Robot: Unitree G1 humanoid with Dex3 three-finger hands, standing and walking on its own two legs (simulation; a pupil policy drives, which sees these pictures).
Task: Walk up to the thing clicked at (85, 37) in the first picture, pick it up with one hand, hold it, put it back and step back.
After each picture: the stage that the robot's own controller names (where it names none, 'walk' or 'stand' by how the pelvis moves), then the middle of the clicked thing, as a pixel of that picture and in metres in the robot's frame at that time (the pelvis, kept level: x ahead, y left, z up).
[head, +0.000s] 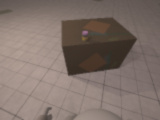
stand; (85, 36) +0.94 +0.09 -0.03
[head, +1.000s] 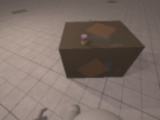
walk; (84, 40) +0.84 +0.12 -0.01
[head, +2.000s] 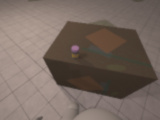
walk; (75, 52) +0.56 +0.19 -0.02
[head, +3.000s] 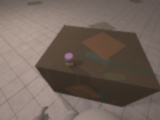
stand; (69, 60) +0.47 +0.19 -0.01
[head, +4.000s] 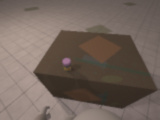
stand; (67, 65) +0.45 +0.20 -0.03
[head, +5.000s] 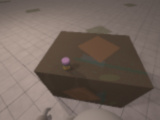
stand; (66, 64) +0.47 +0.22 -0.03
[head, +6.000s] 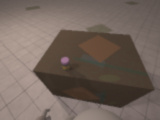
stand; (65, 64) +0.46 +0.23 -0.03
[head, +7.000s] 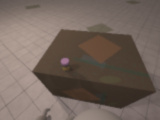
stand; (65, 65) +0.45 +0.22 -0.03
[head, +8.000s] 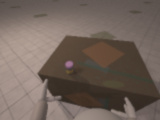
rise first; (69, 68) +0.45 +0.20 -0.03
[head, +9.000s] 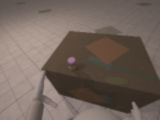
go down; (72, 64) +0.47 +0.20 -0.03
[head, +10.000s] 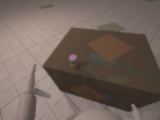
go down; (73, 61) +0.48 +0.19 -0.02
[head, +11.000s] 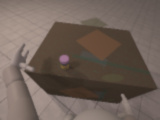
go down; (64, 63) +0.44 +0.18 +0.00
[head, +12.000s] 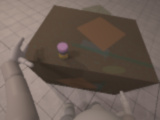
close in; (63, 51) +0.48 +0.18 +0.03
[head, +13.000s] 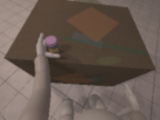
close; (53, 46) +0.50 +0.20 +0.06
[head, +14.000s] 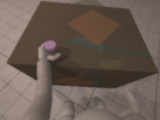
lift; (52, 50) +0.47 +0.21 +0.06
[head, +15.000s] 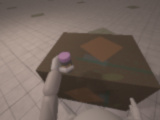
lift; (66, 62) +0.33 +0.16 +0.17
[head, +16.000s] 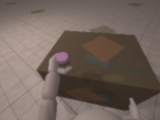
hold; (63, 63) +0.32 +0.17 +0.17
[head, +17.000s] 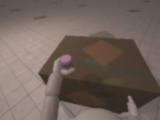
hold; (67, 65) +0.33 +0.15 +0.16
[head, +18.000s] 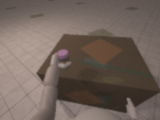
crouch; (64, 59) +0.37 +0.18 +0.16
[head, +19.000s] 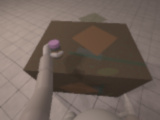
lower; (56, 49) +0.47 +0.21 +0.11
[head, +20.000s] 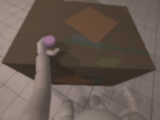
lower; (51, 46) +0.50 +0.20 +0.06
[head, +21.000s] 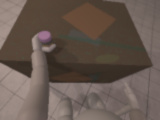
lower; (47, 42) +0.52 +0.21 +0.07
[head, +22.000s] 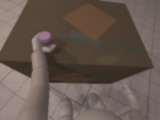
lower; (47, 42) +0.52 +0.21 +0.07
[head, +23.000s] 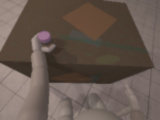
lower; (46, 42) +0.52 +0.22 +0.07
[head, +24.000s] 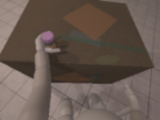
open; (49, 42) +0.52 +0.20 +0.07
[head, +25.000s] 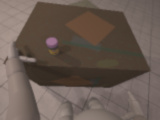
sink last; (53, 47) +0.51 +0.20 +0.05
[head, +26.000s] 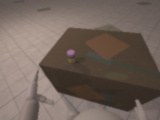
stand; (71, 57) +0.52 +0.20 +0.02
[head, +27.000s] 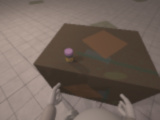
stand; (69, 56) +0.50 +0.20 +0.02
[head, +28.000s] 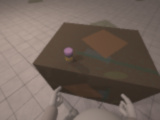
stand; (69, 55) +0.50 +0.20 +0.03
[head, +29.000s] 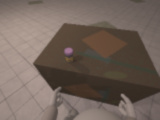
stand; (69, 55) +0.51 +0.19 +0.03
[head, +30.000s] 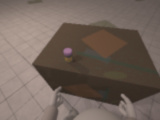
stand; (68, 55) +0.50 +0.20 +0.03
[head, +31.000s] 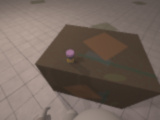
stand; (70, 57) +0.50 +0.19 +0.00
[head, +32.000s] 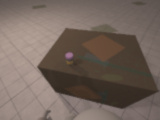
walk; (69, 59) +0.52 +0.20 -0.03
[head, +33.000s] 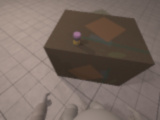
walk; (76, 39) +0.67 +0.16 -0.01
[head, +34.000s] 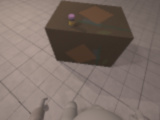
walk; (71, 20) +0.97 +0.26 -0.01
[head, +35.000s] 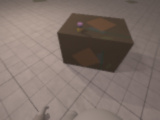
stand; (79, 27) +1.09 +0.20 -0.02
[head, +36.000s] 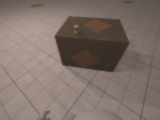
stand; (76, 30) +1.10 +0.22 -0.04
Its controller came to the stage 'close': yes
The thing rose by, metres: 0.19
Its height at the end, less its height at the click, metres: +0.00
